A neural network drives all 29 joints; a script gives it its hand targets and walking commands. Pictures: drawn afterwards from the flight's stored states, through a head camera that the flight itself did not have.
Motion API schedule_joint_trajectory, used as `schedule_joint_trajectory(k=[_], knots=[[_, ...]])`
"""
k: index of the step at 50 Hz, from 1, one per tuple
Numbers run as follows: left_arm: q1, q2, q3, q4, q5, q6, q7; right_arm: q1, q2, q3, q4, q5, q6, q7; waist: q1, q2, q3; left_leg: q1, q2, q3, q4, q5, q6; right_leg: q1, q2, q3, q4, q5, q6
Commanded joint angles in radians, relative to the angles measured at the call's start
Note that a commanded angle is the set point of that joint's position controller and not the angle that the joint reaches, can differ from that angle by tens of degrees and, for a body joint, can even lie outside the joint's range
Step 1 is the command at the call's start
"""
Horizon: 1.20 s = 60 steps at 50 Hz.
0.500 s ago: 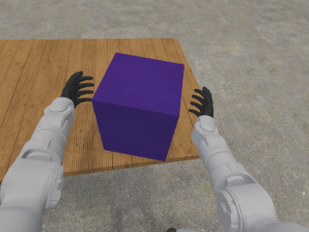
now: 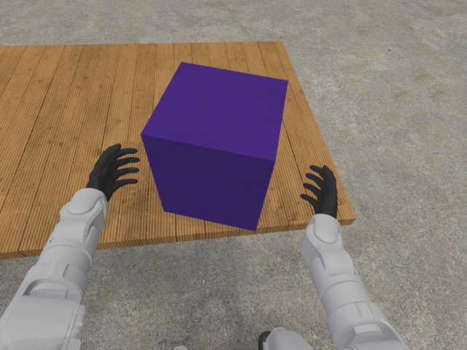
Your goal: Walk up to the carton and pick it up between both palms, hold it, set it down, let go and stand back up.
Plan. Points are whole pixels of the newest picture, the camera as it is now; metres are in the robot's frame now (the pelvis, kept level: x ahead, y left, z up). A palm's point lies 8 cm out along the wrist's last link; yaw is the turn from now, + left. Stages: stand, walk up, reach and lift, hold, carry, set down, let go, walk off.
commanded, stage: set down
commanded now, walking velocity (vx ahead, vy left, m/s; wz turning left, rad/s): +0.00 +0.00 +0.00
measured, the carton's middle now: (220, 151) +0.48 -0.01 +0.02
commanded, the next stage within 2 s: none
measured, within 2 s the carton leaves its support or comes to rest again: neither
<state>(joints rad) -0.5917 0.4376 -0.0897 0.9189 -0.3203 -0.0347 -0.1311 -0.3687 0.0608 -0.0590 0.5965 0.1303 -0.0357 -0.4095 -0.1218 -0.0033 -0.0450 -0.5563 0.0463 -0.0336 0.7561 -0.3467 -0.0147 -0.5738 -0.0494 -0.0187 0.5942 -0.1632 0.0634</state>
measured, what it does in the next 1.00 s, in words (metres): shifts its weight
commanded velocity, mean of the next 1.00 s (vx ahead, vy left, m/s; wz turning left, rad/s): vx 0.00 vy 0.00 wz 0.00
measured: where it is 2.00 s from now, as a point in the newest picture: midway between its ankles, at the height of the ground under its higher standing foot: outside the picture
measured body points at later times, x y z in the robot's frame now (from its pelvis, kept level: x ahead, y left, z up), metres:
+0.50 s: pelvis +0.03 +0.00 +0.01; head +0.08 +0.02 +0.46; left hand +0.37 +0.23 +0.02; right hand +0.29 -0.17 +0.00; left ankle +0.02 +0.12 -0.71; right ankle +0.08 -0.17 -0.71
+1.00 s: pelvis +0.05 +0.01 +0.02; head +0.08 +0.03 +0.47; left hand +0.28 +0.26 +0.00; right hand +0.24 -0.16 -0.01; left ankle +0.02 +0.12 -0.71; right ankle +0.08 -0.17 -0.71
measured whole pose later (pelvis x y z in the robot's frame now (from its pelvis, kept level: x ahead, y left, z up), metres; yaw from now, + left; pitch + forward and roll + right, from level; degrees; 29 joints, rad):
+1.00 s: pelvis +0.05 +0.01 +0.02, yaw +0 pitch -5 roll -3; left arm 0.14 0.44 -0.02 0.34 -0.28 -0.13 -0.23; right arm 0.31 0.09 0.07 0.35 0.10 -0.36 -0.40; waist 0.02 0.02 0.13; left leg -0.13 0.07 -0.01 0.60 -0.39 -0.01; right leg -0.15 -0.03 -0.02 0.43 -0.20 0.06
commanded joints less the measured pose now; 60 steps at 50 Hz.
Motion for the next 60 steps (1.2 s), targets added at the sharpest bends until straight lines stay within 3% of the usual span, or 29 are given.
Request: schedule_joint_trajectory(k=[1, 14, 15, 16, 17, 18, 19, 20, 21, 24, 25, 26, 27, 28, 29, 30, 31, 32, 33, 34, 35, 36, 37, 38, 39, 40, 41, 46, 60], knots=[[-0.411, 0.222, 0.069, -0.285, -0.003, -0.049, -0.016, -0.293, -0.022, 0.072, -0.238, 0.011, -0.093, -0.008, 0.027, 0.181, -0.558, 0.139, -0.059, 0.044, -0.191, 0.196, 0.002, 0.412, 0.071, -0.024, -0.034, 0.197, -0.073], [-0.227, 0.23, 0.086, -0.456, -0.016, -0.031, -0.039, -0.098, -0.033, 0.069, -0.329, -0.018, -0.173, -0.032, 0.023, 0.188, -0.41, 0.268, -0.044, 0.023, -0.226, 0.242, -0.029, 0.393, 0.077, -0.028, -0.11, 0.16, -0.077], [-0.118, 0.207, 0.099, -0.467, 0.008, -0.031, -0.043, 0.008, -0.012, 0.094, -0.324, -0.02, -0.185, -0.033, 0.043, 0.177, -0.378, 0.285, -0.038, 0.015, -0.23, 0.266, -0.031, 0.422, 0.08, -0.026, -0.108, 0.183, -0.076], [-0.211, 0.23, 0.095, -0.47, -0.006, -0.037, -0.043, -0.078, -0.029, 0.07, -0.334, -0.038, -0.18, -0.031, 0.033, 0.179, -0.4, 0.273, -0.04, 0.024, -0.226, 0.254, -0.03, 0.4, 0.075, -0.029, -0.111, 0.157, -0.079], [-0.067, 0.201, 0.113, -0.468, 0.014, -0.031, -0.046, 0.054, -0.011, 0.099, -0.317, -0.026, -0.192, -0.032, 0.051, 0.173, -0.348, 0.29, -0.035, 0.01, -0.234, 0.286, -0.031, 0.439, 0.082, -0.025, -0.113, 0.187, -0.075], [-0.204, 0.247, 0.1, -0.478, -0.013, -0.037, -0.045, -0.065, -0.037, 0.052, -0.335, -0.04, -0.18, -0.031, 0.027, 0.177, -0.396, 0.282, -0.037, 0.027, -0.227, 0.262, -0.03, 0.405, 0.073, -0.027, -0.12, 0.154, -0.08], [0.007, 0.193, 0.114, -0.499, 0.013, -0.035, -0.048, 0.141, 0.002, 0.122, -0.327, -0.011, -0.2, -0.029, 0.06, 0.162, -0.336, 0.308, -0.036, 0.012, -0.237, 0.314, -0.028, 0.466, 0.081, -0.018, -0.116, 0.209, -0.077], [-0.107, 0.244, 0.128, -0.51, 0.003, -0.038, -0.048, 0.026, -0.02, 0.082, -0.358, -0.033, -0.198, -0.028, 0.057, 0.181, -0.383, 0.303, -0.041, 0.043, -0.226, 0.328, -0.029, 0.45, 0.071, -0.02, -0.124, 0.208, -0.082], [0.033, 0.202, 0.13, -0.524, 0.024, -0.039, -0.052, 0.178, 0.007, 0.129, -0.343, -0.015, -0.215, -0.027, 0.068, 0.167, -0.333, 0.321, -0.038, 0.022, -0.233, 0.364, -0.028, 0.478, 0.081, -0.018, -0.117, 0.233, -0.076], [0.124, 0.195, 0.155, -0.575, 0.042, -0.042, -0.064, 0.249, 0.002, 0.131, -0.369, -0.02, -0.248, -0.023, 0.091, 0.172, -0.328, 0.385, -0.035, 0.036, -0.234, 0.46, -0.035, 0.494, 0.077, -0.023, -0.139, 0.281, -0.081], [0.02, 0.224, 0.146, -0.575, 0.027, -0.048, -0.062, 0.138, -0.011, 0.104, -0.377, -0.038, -0.246, -0.019, 0.083, 0.187, -0.354, 0.369, -0.04, 0.046, -0.23, 0.439, -0.037, 0.467, 0.074, -0.028, -0.145, 0.244, -0.085], [0.3, 0.151, 0.164, -0.591, 0.076, -0.046, -0.074, 0.434, 0.033, 0.171, -0.348, -0.015, -0.278, -0.021, 0.099, 0.159, -0.253, 0.42, -0.028, 0.027, -0.24, 0.503, -0.04, 0.534, 0.085, -0.023, -0.151, 0.306, -0.084], [0.025, 0.22, 0.166, -0.622, 0.031, -0.057, -0.066, 0.112, -0.023, 0.09, -0.404, -0.039, -0.269, -0.014, 0.102, 0.199, -0.361, 0.39, -0.043, 0.063, -0.23, 0.47, -0.042, 0.474, 0.068, -0.028, -0.153, 0.26, -0.091], [0.345, 0.143, 0.162, -0.583, 0.089, -0.053, -0.075, 0.462, 0.027, 0.17, -0.354, -0.025, -0.294, -0.015, 0.099, 0.16, -0.206, 0.409, -0.027, 0.02, -0.248, 0.508, -0.041, 0.52, 0.087, -0.031, -0.154, 0.291, -0.082], [0.034, 0.225, 0.168, -0.624, 0.028, -0.063, -0.07, 0.108, -0.015, 0.096, -0.433, -0.045, -0.283, -0.013, 0.109, 0.183, -0.33, 0.366, -0.043, 0.067, -0.233, 0.451, -0.036, 0.476, 0.066, -0.03, -0.162, 0.245, -0.094], [0.33, 0.154, 0.157, -0.591, 0.074, -0.066, -0.074, 0.45, 0.027, 0.153, -0.354, -0.036, -0.297, -0.009, 0.091, 0.136, -0.183, 0.384, -0.026, 0.019, -0.255, 0.451, -0.034, 0.51, 0.079, -0.032, -0.162, 0.261, -0.084], [0.123, 0.219, 0.169, -0.656, 0.031, -0.077, -0.068, 0.211, -0.007, 0.101, -0.446, -0.048, -0.299, -0.007, 0.116, 0.171, -0.293, 0.382, -0.039, 0.057, -0.247, 0.425, -0.034, 0.484, 0.066, -0.028, -0.17, 0.231, -0.09], [0.353, 0.155, 0.154, -0.611, 0.068, -0.081, -0.075, 0.471, 0.024, 0.14, -0.375, -0.041, -0.307, -0.005, 0.084, 0.137, -0.17, 0.399, -0.029, 0.019, -0.262, 0.436, -0.032, 0.505, 0.078, -0.03, -0.171, 0.256, -0.087], [0.156, 0.225, 0.175, -0.683, 0.023, -0.092, -0.072, 0.241, 0.001, 0.105, -0.484, -0.051, -0.308, -0.004, 0.126, 0.167, -0.276, 0.378, -0.041, 0.054, -0.247, 0.444, -0.032, 0.488, 0.066, -0.025, -0.165, 0.244, -0.089], [0.392, 0.163, 0.155, -0.634, 0.062, -0.097, -0.079, 0.503, 0.033, 0.143, -0.392, -0.053, -0.314, -0.004, 0.085, 0.136, -0.15, 0.409, -0.027, 0.014, -0.267, 0.44, -0.03, 0.513, 0.073, -0.026, -0.172, 0.27, -0.087], [0.227, 0.211, 0.17, -0.701, 0.028, -0.106, -0.078, 0.309, 0.008, 0.114, -0.469, -0.057, -0.32, -0.002, 0.121, 0.169, -0.25, 0.402, -0.036, 0.044, -0.251, 0.456, -0.033, 0.496, 0.066, -0.024, -0.168, 0.257, -0.092], [0.393, 0.174, 0.154, -0.664, 0.057, -0.109, -0.082, 0.508, 0.027, 0.137, -0.395, -0.056, -0.326, -0.001, 0.088, 0.146, -0.152, 0.408, -0.023, 0.01, -0.259, 0.463, -0.032, 0.51, 0.073, -0.025, -0.173, 0.266, -0.086], [0.306, 0.212, 0.172, -0.717, 0.032, -0.122, -0.081, 0.38, 0.017, 0.118, -0.471, -0.055, -0.333, 0.003, 0.13, 0.174, -0.225, 0.414, -0.036, 0.041, -0.252, 0.469, -0.032, 0.502, 0.063, -0.018, -0.172, 0.264, -0.095], [0.442, 0.176, 0.16, -0.694, 0.056, -0.125, -0.083, 0.534, 0.028, 0.138, -0.408, -0.051, -0.342, 0.005, 0.102, 0.161, -0.156, 0.436, -0.027, 0.019, -0.26, 0.486, -0.032, 0.51, 0.07, -0.016, -0.178, 0.282, -0.093], [0.39, 0.194, 0.17, -0.716, 0.034, -0.133, -0.086, 0.461, 0.022, 0.134, -0.461, -0.045, -0.348, 0.008, 0.131, 0.177, -0.189, 0.427, -0.034, 0.04, -0.252, 0.488, -0.031, 0.504, 0.064, -0.009, -0.177, 0.276, -0.098], [0.462, 0.185, 0.156, -0.703, 0.044, -0.134, -0.091, 0.555, 0.026, 0.14, -0.426, -0.049, -0.353, 0.006, 0.107, 0.16, -0.142, 0.44, -0.024, 0.026, -0.258, 0.476, -0.033, 0.512, 0.065, -0.012, -0.178, 0.277, -0.095], [0.44, 0.199, 0.168, -0.724, 0.032, -0.139, -0.093, 0.509, 0.022, 0.13, -0.448, -0.049, -0.354, 0.006, 0.127, 0.175, -0.157, 0.433, -0.027, 0.032, -0.256, 0.482, -0.034, 0.517, 0.06, -0.012, -0.177, 0.272, -0.099], [0.608, 0.172, 0.16, -0.748, 0.048, -0.149, -0.102, 0.673, 0.024, 0.128, -0.398, -0.049, -0.374, 0.01, 0.116, 0.18, -0.053, 0.458, -0.016, 0.011, -0.271, 0.479, -0.037, 0.519, 0.059, -0.011, -0.188, 0.255, -0.107], [0.744, 0.173, 0.13, -0.802, 0.039, -0.14, -0.068, 0.704, -0.02, 0.103, -0.402, -0.075, -0.361, 0.063, 0.15, 0.198, 0.096, 0.41, 0.014, -0.014, -0.315, 0.364, -0.038, 0.495, 0.062, -0.001, -0.187, 0.077, -0.13]])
